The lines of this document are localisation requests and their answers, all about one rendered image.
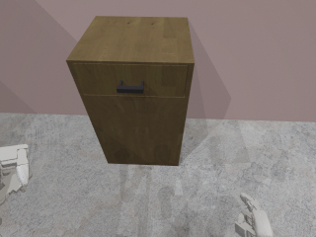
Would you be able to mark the drawer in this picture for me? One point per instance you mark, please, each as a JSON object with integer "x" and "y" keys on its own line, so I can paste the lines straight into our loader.
{"x": 160, "y": 80}

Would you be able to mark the handle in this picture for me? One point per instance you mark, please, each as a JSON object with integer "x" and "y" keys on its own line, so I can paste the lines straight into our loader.
{"x": 130, "y": 89}

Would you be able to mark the cabinet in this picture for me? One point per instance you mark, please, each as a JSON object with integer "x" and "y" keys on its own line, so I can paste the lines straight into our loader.
{"x": 131, "y": 129}

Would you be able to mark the left robot hand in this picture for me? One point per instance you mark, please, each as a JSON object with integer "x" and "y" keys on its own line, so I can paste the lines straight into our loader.
{"x": 14, "y": 164}

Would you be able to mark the right robot hand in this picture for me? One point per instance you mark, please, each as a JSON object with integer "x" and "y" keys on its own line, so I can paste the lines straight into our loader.
{"x": 257, "y": 222}

